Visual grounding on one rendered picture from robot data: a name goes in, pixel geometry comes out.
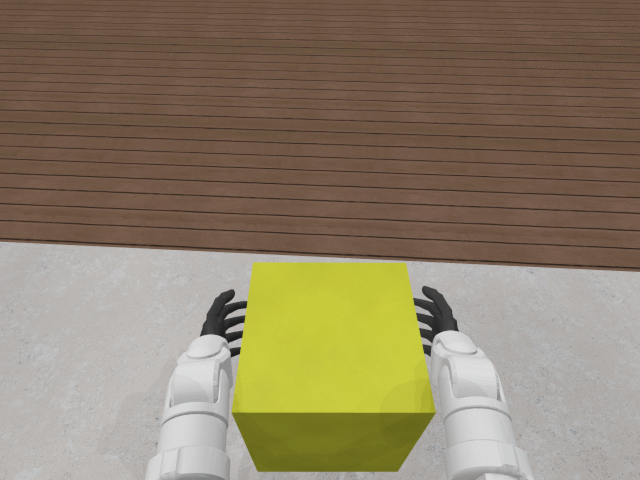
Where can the robot right hand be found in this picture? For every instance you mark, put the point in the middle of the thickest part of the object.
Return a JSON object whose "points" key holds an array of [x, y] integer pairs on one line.
{"points": [[441, 319]]}

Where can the carton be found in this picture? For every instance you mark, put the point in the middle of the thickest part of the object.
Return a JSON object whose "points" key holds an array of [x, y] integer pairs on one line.
{"points": [[332, 375]]}

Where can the robot left forearm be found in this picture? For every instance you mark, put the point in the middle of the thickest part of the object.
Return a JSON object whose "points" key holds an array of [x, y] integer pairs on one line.
{"points": [[193, 429]]}

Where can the robot right forearm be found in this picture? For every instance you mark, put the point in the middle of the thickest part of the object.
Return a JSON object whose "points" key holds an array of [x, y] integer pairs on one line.
{"points": [[480, 438]]}

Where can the robot left hand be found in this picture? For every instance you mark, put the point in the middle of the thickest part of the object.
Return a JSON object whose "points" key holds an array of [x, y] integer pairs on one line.
{"points": [[215, 323]]}

